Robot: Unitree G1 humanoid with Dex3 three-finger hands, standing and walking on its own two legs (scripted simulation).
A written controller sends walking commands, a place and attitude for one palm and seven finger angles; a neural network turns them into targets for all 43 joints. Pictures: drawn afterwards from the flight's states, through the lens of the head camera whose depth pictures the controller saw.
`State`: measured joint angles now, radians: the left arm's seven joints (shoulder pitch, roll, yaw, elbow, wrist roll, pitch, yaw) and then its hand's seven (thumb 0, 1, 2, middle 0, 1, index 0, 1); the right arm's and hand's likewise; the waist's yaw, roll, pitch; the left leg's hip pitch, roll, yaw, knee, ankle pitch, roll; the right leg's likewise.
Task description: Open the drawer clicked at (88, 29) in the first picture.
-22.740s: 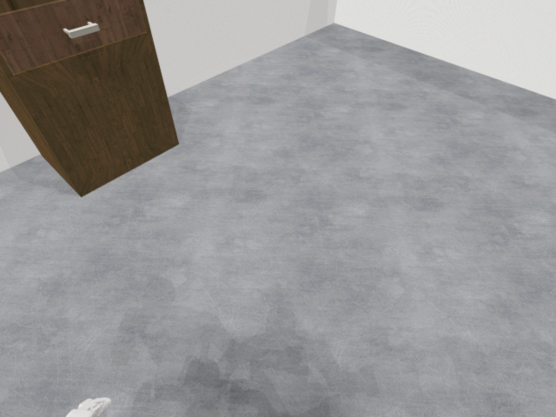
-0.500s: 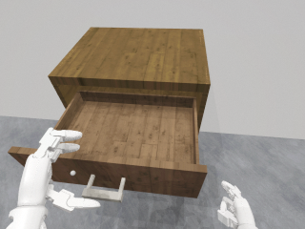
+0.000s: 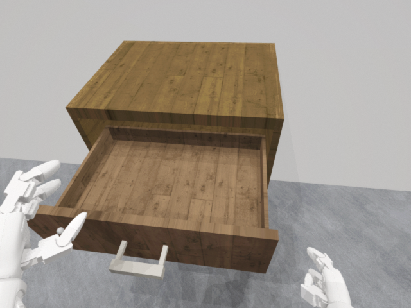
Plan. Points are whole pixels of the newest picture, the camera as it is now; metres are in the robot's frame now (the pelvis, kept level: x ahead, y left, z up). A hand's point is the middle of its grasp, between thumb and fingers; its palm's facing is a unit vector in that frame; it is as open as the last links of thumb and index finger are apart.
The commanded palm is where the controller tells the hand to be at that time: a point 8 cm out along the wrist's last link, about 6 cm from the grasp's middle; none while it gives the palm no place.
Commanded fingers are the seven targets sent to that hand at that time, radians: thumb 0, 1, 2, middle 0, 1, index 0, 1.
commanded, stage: draw the hand back to the body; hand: left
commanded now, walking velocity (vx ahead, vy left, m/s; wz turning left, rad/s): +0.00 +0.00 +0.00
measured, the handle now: (140, 258) +0.22 +0.17 -0.05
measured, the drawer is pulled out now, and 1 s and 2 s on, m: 0.30 0.30 0.30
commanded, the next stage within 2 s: step back with the hand held close in 0.32 s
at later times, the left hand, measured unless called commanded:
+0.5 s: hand (52, 232) +0.17 +0.23 +0.17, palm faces +0.38 -0.81 -0.45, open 7.4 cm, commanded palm +0.12 +0.27 +0.18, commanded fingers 0.00 0.90 0.90 -0.20 -0.30 -0.20 -0.30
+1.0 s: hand (22, 266) +0.13 +0.25 +0.16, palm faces +0.31 -0.80 -0.51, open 7.4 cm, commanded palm +0.06 +0.30 +0.18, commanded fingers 0.00 0.90 0.90 -0.20 -0.30 -0.20 -0.30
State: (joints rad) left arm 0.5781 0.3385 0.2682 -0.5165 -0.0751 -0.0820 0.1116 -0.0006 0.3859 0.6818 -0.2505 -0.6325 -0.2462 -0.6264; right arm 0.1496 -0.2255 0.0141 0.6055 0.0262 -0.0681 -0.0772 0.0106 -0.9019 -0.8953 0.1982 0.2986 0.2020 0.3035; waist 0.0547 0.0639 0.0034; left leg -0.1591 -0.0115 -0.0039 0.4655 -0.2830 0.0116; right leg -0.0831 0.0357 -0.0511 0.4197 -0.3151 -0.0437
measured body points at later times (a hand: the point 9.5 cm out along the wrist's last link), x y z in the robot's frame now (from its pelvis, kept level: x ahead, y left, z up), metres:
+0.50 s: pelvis -0.01 -0.01 +0.00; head -0.01 -0.04 +0.45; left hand +0.15 +0.27 +0.19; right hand +0.19 -0.22 -0.09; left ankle -0.02 +0.11 -0.74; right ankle -0.05 -0.09 -0.74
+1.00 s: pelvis -0.06 +0.01 -0.01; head -0.02 +0.02 +0.44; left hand +0.11 +0.29 +0.19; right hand +0.13 -0.22 -0.09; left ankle -0.02 +0.11 -0.74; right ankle -0.05 -0.09 -0.74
